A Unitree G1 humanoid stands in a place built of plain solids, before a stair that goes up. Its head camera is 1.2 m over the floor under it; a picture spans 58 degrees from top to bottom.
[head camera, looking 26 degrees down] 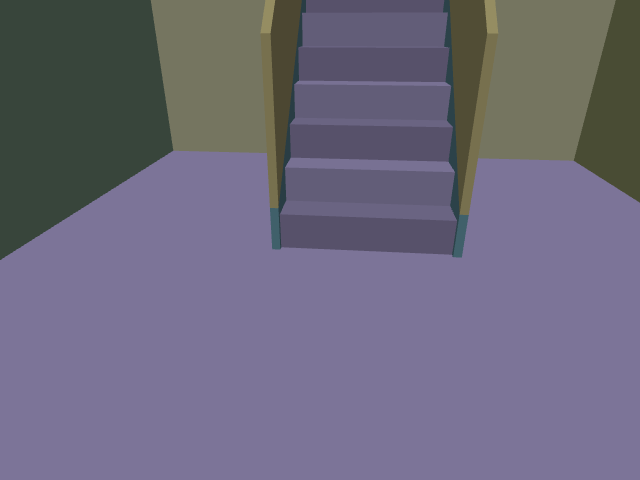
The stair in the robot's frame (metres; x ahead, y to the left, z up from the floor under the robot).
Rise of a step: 0.22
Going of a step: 0.23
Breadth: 1.03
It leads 5 degrees to the right of straight ahead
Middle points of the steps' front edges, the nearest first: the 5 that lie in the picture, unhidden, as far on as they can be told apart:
2.31 -0.27 0.22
2.54 -0.29 0.44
2.76 -0.31 0.65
2.99 -0.34 0.87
3.22 -0.36 1.09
